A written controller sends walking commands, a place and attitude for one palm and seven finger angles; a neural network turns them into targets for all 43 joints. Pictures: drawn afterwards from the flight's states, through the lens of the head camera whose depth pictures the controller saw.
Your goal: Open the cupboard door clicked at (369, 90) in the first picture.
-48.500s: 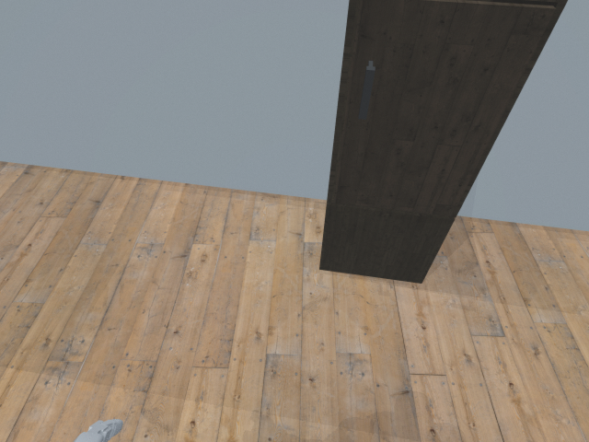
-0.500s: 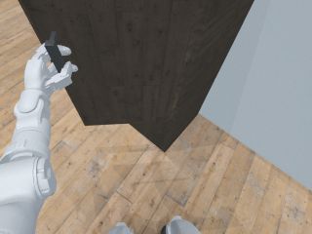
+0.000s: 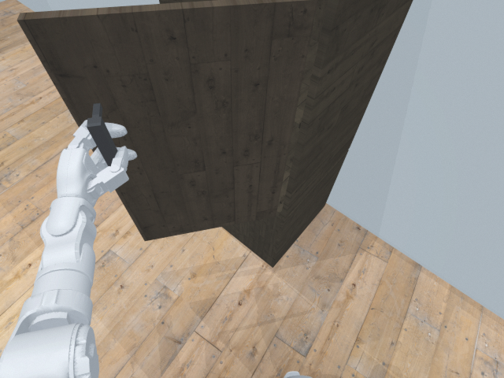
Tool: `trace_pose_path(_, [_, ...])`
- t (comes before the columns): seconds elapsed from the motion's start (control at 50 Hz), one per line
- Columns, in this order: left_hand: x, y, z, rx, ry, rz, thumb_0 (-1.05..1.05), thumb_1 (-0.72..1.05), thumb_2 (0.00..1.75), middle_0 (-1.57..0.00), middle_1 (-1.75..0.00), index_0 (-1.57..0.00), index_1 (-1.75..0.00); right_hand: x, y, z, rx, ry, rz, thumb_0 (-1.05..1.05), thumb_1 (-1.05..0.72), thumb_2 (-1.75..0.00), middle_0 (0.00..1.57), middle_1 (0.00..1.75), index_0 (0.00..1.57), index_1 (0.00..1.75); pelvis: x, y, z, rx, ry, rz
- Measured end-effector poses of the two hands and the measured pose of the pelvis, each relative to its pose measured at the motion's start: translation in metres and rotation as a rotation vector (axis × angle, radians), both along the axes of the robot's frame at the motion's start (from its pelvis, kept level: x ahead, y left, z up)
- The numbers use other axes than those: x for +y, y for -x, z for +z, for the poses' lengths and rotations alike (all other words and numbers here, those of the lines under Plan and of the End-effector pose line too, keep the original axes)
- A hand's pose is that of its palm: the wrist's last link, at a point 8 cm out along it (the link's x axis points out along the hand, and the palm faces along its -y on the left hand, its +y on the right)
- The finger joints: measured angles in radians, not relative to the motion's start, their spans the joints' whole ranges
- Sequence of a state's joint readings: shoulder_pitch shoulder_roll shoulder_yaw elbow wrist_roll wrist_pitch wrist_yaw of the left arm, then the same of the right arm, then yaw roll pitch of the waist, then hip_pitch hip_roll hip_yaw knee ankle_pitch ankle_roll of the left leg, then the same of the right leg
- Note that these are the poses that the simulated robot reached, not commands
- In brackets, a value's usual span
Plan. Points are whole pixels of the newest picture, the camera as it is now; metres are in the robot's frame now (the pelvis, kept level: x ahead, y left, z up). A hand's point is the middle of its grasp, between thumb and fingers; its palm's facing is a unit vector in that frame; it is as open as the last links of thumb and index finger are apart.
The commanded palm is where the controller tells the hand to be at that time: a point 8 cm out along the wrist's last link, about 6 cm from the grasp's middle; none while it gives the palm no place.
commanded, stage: pull the door open along its arc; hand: left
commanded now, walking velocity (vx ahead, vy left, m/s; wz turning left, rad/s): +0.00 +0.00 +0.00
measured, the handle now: (109, 142) +0.48 +0.23 +0.09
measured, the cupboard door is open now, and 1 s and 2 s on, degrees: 53 91 93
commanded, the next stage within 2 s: open thumb and fingers to let go in 0.70 s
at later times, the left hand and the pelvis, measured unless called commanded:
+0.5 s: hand (172, 240) +0.30 +0.10 +0.09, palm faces +0.46 -0.89 +0.03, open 6.1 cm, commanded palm +0.23 +0.16 +0.09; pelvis +0.00 -0.03 +0.01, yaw +3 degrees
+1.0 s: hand (209, 264) +0.26 +0.05 +0.09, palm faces +0.46 -0.89 -0.02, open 6.4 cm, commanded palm +0.21 +0.10 +0.09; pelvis +0.00 -0.05 +0.01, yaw +5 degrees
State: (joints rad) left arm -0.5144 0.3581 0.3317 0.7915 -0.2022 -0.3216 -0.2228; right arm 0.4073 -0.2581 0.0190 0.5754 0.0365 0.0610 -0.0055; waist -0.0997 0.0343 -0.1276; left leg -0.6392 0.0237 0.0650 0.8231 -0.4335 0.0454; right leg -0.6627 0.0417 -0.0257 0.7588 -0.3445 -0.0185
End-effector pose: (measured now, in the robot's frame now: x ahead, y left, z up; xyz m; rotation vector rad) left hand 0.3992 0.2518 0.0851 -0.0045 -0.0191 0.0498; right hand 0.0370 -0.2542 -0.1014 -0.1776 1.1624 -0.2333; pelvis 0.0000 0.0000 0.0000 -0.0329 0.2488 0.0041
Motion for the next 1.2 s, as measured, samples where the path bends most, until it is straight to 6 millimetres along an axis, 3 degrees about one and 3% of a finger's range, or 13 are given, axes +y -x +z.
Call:
trace_pose_path(0.08, [-0.010, 0.030, -0.001, -0.012, 0.015, -0.017, -0.01, 0.73, 0.76, -0.36, -1.35, -0.34, -1.32, 0.004, -0.029, 0.006, -0.094, -0.017, 0.026, 0.00, -0.91, -0.89, 0.20, 0.30, 0.20, 0.30, 0.000, -0.003, 0.003, -0.026, -0.004, -0.003])
trace_pose_path(0.28, [-0.067, 0.112, 0.001, -0.010, 0.067, 0.221, 0.01, 0.69, 0.74, -0.36, -1.32, -0.35, -1.30, 0.028, -0.120, 0.027, -0.350, -0.085, 0.180, 0.01, -0.91, -0.89, 0.20, 0.30, 0.20, 0.30, -0.006, 0.000, 0.008, -0.090, -0.025, 0.008])
trace_pose_path(0.42, [-0.098, 0.139, 0.005, 0.031, 0.062, 0.363, 0.01, 0.67, 0.75, -0.36, -1.28, -0.37, -1.31, 0.039, -0.152, 0.040, -0.405, -0.097, 0.256, 0.01, -0.91, -0.89, 0.20, 0.30, 0.20, 0.30, -0.020, 0.002, 0.010, -0.140, -0.032, 0.036])
trace_pose_path(0.54, [-0.115, 0.151, 0.008, 0.057, 0.028, 0.441, 0.02, 0.68, 0.76, -0.35, -1.26, -0.36, -1.32, 0.031, -0.154, 0.039, -0.388, -0.096, 0.262, 0.01, -0.90, -0.89, 0.20, 0.30, 0.21, 0.30, -0.032, -0.001, 0.012, -0.155, -0.037, 0.050])
trace_pose_path(0.76, [-0.154, 0.182, 0.009, 0.065, -0.005, 0.386, 0.02, 0.69, 0.75, -0.32, -1.31, -0.36, -1.33, 0.000, -0.136, 0.022, -0.321, -0.076, 0.237, 0.01, -0.90, -0.89, 0.20, 0.30, 0.20, 0.30, -0.046, -0.008, 0.011, -0.179, -0.048, 0.068])
trace_pose_path(0.94, [-0.159, 0.180, 0.007, 0.049, -0.014, 0.424, 0.01, 0.67, 0.79, -0.35, -1.33, -0.37, -1.33, -0.003, -0.141, 0.019, -0.344, -0.073, 0.264, 0.01, -0.91, -0.89, 0.20, 0.30, 0.20, 0.30, -0.053, 0.001, 0.008, -0.173, -0.052, 0.083])
trace_pose_path(1.06, [-0.158, 0.181, 0.008, 0.047, -0.009, 0.429, 0.01, 0.47, 0.71, -0.36, -1.31, -0.39, -1.30, 0.006, -0.146, 0.024, -0.377, -0.088, 0.281, 0.01, -0.91, -0.89, 0.20, 0.30, 0.20, 0.30, -0.053, 0.006, 0.009, -0.176, -0.054, 0.087])
trace_pose_path(1.2, [-0.156, 0.181, 0.008, 0.041, -0.005, 0.413, 0.01, 0.07, 0.54, -0.34, -1.26, -0.37, -1.26, 0.015, -0.146, 0.029, -0.395, -0.087, 0.293, 0.01, -0.91, -0.89, 0.20, 0.30, 0.20, 0.30, -0.048, 0.012, 0.009, -0.185, -0.049, 0.090])
